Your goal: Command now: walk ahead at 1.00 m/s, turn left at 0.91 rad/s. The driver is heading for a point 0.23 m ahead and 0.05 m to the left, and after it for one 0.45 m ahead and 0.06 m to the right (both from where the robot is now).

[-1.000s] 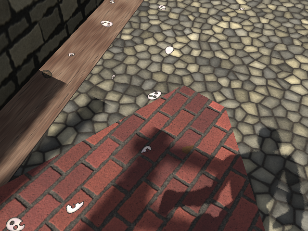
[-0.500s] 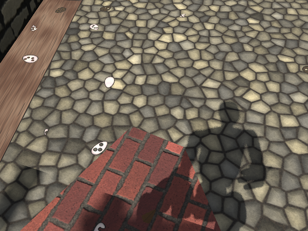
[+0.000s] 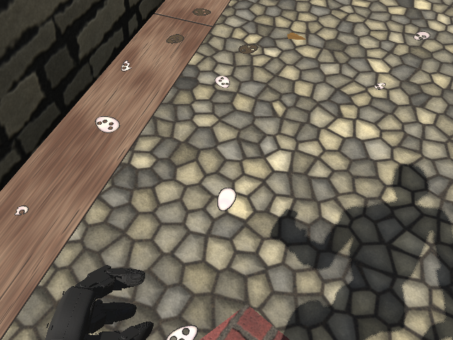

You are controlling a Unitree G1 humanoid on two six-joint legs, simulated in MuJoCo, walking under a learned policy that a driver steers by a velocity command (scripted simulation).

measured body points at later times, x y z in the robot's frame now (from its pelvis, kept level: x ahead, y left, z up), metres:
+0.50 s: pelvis +0.44 +0.00 -0.02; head +0.48 +0.02 +0.42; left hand +0.29 +0.23 -0.15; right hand +0.74 -0.12 -0.10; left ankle +0.55 +0.09 -0.74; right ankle +0.28 -0.18 -0.69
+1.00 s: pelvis +0.57 -0.01 +0.01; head +0.57 -0.02 +0.46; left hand +0.57 +0.24 -0.12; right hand +0.70 -0.23 -0.14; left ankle +0.56 +0.09 -0.74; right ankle +0.62 -0.10 -0.74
